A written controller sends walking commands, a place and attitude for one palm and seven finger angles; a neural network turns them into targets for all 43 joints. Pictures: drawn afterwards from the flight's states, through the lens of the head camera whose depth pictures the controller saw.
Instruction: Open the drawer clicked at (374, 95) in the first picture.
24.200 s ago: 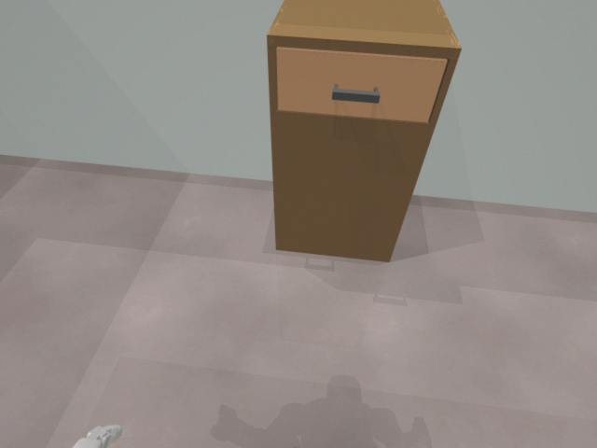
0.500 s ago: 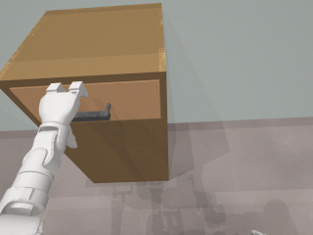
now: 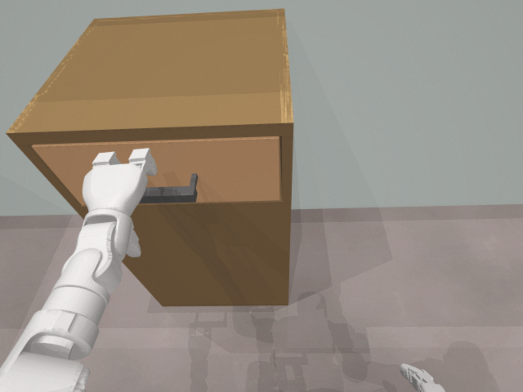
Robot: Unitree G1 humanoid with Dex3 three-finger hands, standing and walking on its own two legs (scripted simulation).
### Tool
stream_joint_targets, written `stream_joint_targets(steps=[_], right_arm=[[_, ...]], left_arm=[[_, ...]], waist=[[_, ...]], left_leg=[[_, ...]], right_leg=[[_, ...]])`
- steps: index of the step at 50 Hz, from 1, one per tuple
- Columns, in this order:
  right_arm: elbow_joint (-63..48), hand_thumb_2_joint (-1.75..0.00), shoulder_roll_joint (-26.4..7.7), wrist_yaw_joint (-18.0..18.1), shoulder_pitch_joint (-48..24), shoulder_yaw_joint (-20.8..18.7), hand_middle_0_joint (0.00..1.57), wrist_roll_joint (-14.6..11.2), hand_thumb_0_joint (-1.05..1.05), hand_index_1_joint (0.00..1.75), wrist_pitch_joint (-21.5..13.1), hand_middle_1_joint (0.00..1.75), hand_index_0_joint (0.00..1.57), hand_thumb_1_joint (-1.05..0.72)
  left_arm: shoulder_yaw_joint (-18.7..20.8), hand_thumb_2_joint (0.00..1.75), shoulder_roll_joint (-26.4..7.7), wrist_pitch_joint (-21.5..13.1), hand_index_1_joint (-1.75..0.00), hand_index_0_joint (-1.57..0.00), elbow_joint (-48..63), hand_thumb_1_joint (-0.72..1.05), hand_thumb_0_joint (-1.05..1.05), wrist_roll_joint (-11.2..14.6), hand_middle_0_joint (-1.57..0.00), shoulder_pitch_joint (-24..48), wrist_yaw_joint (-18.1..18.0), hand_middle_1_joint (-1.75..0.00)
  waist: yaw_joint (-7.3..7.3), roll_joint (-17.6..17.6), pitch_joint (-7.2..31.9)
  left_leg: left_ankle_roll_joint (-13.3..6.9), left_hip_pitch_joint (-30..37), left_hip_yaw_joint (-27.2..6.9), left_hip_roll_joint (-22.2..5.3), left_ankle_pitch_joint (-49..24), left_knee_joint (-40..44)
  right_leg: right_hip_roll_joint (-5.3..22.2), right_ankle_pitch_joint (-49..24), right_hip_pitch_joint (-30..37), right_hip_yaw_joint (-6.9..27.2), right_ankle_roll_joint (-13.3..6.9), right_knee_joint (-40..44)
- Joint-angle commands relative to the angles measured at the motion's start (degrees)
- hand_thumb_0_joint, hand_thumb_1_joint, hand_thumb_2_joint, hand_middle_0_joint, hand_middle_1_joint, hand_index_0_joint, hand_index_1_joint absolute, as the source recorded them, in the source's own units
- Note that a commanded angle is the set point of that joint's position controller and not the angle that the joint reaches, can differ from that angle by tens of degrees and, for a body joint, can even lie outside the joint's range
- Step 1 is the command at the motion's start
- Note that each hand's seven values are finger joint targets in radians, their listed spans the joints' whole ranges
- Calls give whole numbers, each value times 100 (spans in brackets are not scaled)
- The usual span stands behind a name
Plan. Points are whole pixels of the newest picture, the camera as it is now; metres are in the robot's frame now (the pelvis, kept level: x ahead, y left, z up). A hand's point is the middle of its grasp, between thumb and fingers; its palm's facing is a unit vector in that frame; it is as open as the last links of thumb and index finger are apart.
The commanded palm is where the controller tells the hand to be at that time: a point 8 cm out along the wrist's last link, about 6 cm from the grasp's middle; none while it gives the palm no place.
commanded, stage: lower the fingers behind the handle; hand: left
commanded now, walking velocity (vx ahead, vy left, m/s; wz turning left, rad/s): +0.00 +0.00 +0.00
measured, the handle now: (164, 187) +0.46 +0.24 +0.01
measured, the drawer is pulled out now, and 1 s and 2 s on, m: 0.00 0.00 0.00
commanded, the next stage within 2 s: lift the fingers back up to retry in 1.36 s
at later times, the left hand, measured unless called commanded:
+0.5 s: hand (156, 223) +0.37 +0.22 +0.02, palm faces +0.01 -0.01 -1.00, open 13.8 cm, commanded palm +0.35 +0.23 +0.07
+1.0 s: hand (156, 221) +0.37 +0.23 +0.02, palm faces +0.02 +0.00 -1.00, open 13.8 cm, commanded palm +0.35 +0.24 +0.04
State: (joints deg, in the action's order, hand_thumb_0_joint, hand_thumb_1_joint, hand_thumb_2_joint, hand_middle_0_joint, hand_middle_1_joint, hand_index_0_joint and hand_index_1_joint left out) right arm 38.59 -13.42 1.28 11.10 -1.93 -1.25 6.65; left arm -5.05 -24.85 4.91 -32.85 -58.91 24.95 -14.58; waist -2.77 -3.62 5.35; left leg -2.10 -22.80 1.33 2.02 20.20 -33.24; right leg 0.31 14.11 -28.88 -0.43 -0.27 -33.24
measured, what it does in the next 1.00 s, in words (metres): stands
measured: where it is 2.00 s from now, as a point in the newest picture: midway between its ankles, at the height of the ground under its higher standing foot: outside the picture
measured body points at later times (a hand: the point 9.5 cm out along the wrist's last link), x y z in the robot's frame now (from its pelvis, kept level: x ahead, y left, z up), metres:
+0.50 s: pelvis -0.01 -0.01 -0.01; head +0.04 -0.04 +0.44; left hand +0.36 +0.22 +0.08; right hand +0.11 -0.27 -0.14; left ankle -0.05 +0.09 -0.73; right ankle +0.02 -0.12 -0.73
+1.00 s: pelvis -0.03 -0.02 -0.02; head +0.03 -0.04 +0.43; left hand +0.37 +0.22 +0.07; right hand +0.07 -0.29 -0.15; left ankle -0.05 +0.09 -0.73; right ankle +0.02 -0.12 -0.73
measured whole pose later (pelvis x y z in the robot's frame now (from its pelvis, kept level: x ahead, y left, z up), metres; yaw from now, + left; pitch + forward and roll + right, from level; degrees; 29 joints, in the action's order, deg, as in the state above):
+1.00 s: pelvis -0.03 -0.02 -0.02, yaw +1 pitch +13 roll +1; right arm 38.6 -15.7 3.3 15.4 -2.8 -1.2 5.6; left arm -3.3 -25.6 -4.9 -46.0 -61.2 31.1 -20.1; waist -0.1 -1.9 6.8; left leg -0.6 -33.9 0.7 1.0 21.2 -41.8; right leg -0.5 14.7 -39.7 -1.4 -2.1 -41.0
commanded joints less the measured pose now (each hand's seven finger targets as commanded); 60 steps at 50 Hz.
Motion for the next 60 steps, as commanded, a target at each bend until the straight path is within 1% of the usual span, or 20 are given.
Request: stream_joint_targets(steps=[1,3,5,8,9,11,15,16,20,22,26,28,30,32,36,38,40,52,57,60], right_arm=[[-813,-90,-937,170,-59,-292,20,-25,0,30,-116,30,20,-90],[-838,-90,-916,249,-5,-273,20,55,0,30,-119,30,20,-90],[-845,-90,-859,296,50,-272,20,120,0,30,-145,30,20,-90],[-724,-90,-758,265,170,-287,20,153,0,30,-186,30,20,-90],[-715,-90,-745,236,180,-307,20,139,0,30,-199,30,20,-90],[-678,-90,-763,167,211,-330,20,111,0,30,-186,30,20,-90],[-717,-90,-799,44,135,-363,20,82,0,30,-161,30,20,-90],[-726,-90,-801,31,128,-366,20,81,0,30,-170,30,20,-90],[-689,-90,-850,111,148,-386,20,74,0,30,-186,30,20,-90],[-653,-90,-842,188,152,-359,20,52,0,30,-195,30,20,-90],[-571,-90,-844,268,204,-314,20,35,0,30,-215,30,20,-90],[-527,-90,-850,300,262,-294,20,45,0,30,-227,30,20,-90],[-566,-90,-875,303,259,-295,20,49,0,30,-207,30,20,-90],[-591,-90,-839,302,299,-288,20,43,0,30,-213,30,20,-90],[-630,-90,-869,309,363,-279,20,37,0,30,-200,30,20,-90],[-653,-90,-870,293,366,-293,20,24,0,30,-227,30,20,-90],[-628,-90,-906,280,418,-314,20,36,0,30,-226,30,20,-90],[-594,-90,-949,289,661,-281,20,-22,0,30,-269,30,20,-90],[-608,-90,-963,315,732,-242,20,-30,0,30,-265,30,20,-90],[-634,-90,-992,336,715,-206,20,-52,0,30,-263,30,20,-90]], left_arm=[[-297,30,-548,150,-120,-30,1303,-50,0,196,-30,2105,463,-120],[21,30,-918,-217,-120,-30,1530,-50,0,252,-30,2088,652,-120],[226,30,-1098,-685,-120,-30,1822,-50,0,244,-30,2203,646,-120],[573,30,-1178,-1153,-120,-30,1572,-50,0,68,-30,1970,260,-120],[487,30,-976,-1181,-120,-30,1431,-50,0,53,-30,1746,160,-120],[787,30,-1127,-1117,-120,-30,1043,-50,0,-38,-30,1312,-54,-120],[737,30,-1021,-781,-120,-30,980,-50,0,-148,-30,1231,-404,-120],[678,30,-1016,-703,-120,-30,1091,-50,0,-160,-30,1377,-463,-120],[612,30,-1079,-533,-120,-30,1039,-50,0,-184,-30,1873,-572,-120],[619,30,-1169,-538,-120,-30,824,-50,0,-175,-30,2051,-579,-120],[554,30,-1183,-505,-120,-30,156,-50,0,-181,-30,2063,-472,-120],[529,30,-1204,-530,-120,-30,-205,-50,0,-181,-30,2160,-405,-120],[708,30,-1397,-603,-120,-30,-340,-50,0,-201,-30,1950,-334,-120],[519,30,-1194,-689,-120,-30,-423,-50,0,-182,-30,1941,-277,-120],[732,30,-1371,-847,-120,-30,-764,-50,0,-147,-30,1529,-198,-120],[492,30,-1114,-921,-120,-30,-734,-50,0,-170,-30,1701,-212,-120],[721,30,-1352,-950,-120,-30,-828,-50,0,-218,-30,1602,-271,-120],[272,30,-1198,-642,-120,-30,-1331,-50,0,-295,-30,2329,-433,-120],[334,30,-1279,-582,-120,-30,-1510,-50,0,-189,-30,2359,-336,-120],[284,30,-1301,-604,-120,-30,-1615,-50,0,-159,-30,2520,-245,-120]], waist=[[403,610,1877],[358,670,1919],[295,393,1878],[172,181,1563],[166,141,1532],[19,223,1487],[-18,128,1752],[16,37,1854],[247,422,1960],[325,480,1870],[323,422,1588],[363,600,1418],[243,538,1569],[282,489,1539],[224,930,1469],[315,809,1302],[241,736,1383],[518,695,1347],[489,792,1466],[547,812,1153]], left_leg=[[102,681,-127,-98,-2513,295],[36,637,-176,-31,-2441,230],[53,679,-230,-15,-2439,196],[136,475,-249,-27,-2465,111],[164,408,-226,-19,-2495,80],[219,142,-187,-20,-2501,77],[263,16,-120,-20,-2554,54],[237,61,-90,-29,-2506,42],[97,-40,-63,-15,-2068,23],[42,-133,-48,5,-1717,42],[20,-377,-1,40,-1295,92],[-4,-540,29,48,-1119,73],[0,-657,44,75,-1109,56],[-11,-693,79,70,-1128,3],[-27,-1114,125,100,-917,-72],[-30,-1124,136,94,-802,-108],[-25,-1199,121,101,-746,-146],[-54,-1426,101,96,-55,-313],[-63,-1454,74,90,-21,-312],[-66,-1593,36,89,227,-280]], right_leg=[[-124,-1555,1453,-118,-213,207],[-116,-1619,1561,-82,-207,167],[-108,-1487,1430,-77,-234,118],[-141,-1348,1099,-108,-285,-24],[-145,-1384,1043,-116,-292,-54],[-166,-1418,1081,-126,-317,-123],[-181,-1512,1172,-110,-334,-227],[-161,-1569,1201,-83,-325,-221],[-147,-1455,1289,-14,-259,-127],[-132,-1257,1255,19,-228,-78],[-102,-894,1139,48,-214,-2],[-85,-789,1103,67,-189,40],[-82,-812,1271,125,-200,7],[-66,-942,1219,136,-193,-10],[-28,-898,1361,237,-139,-18],[-33,-736,1078,213,-142,-5],[-46,-590,1042,206,-164,-60],[-48,365,338,181,-132,-63],[-51,381,422,159,-124,-92],[-45,708,231,153,-130,-17]])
